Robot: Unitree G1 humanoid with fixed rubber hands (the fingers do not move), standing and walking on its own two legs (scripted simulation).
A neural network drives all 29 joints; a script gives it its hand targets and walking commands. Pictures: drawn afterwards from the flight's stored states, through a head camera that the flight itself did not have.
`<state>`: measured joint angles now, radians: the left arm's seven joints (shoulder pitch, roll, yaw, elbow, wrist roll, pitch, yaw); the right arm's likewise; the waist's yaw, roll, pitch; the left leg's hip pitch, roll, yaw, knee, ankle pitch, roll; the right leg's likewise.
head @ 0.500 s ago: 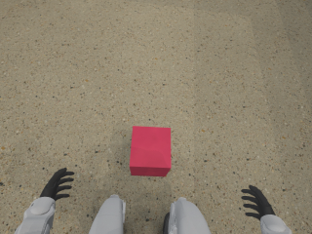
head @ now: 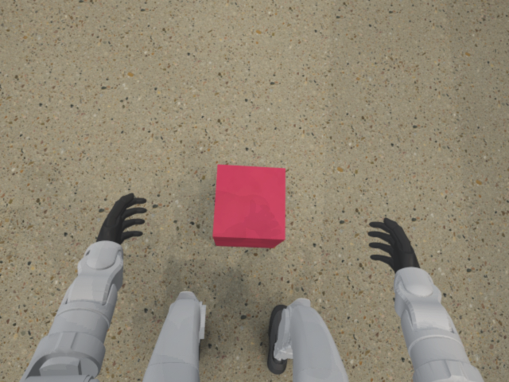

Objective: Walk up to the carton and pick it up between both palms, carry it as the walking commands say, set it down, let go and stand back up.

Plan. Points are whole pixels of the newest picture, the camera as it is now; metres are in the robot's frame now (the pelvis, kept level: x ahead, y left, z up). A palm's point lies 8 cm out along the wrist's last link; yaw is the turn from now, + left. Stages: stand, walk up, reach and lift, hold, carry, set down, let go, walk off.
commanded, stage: reach and lift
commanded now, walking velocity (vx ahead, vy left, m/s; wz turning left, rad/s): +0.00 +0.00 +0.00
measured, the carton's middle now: (247, 210) +0.47 +0.00 -0.57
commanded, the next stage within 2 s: none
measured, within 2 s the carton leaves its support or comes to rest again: neither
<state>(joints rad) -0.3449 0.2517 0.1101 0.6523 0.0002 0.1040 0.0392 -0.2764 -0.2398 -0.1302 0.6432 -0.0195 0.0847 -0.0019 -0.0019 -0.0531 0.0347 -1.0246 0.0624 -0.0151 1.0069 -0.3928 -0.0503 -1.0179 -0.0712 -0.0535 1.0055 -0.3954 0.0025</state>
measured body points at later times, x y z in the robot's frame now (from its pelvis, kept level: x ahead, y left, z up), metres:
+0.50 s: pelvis -0.02 +0.00 -0.02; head +0.27 +0.01 +0.31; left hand +0.45 +0.18 -0.16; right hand +0.43 -0.20 -0.16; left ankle +0.04 +0.15 -0.66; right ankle +0.04 -0.13 -0.66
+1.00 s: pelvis -0.04 +0.00 -0.08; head +0.31 +0.00 +0.21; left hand +0.46 +0.17 -0.25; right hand +0.44 -0.19 -0.26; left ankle +0.04 +0.15 -0.66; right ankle +0.04 -0.14 -0.66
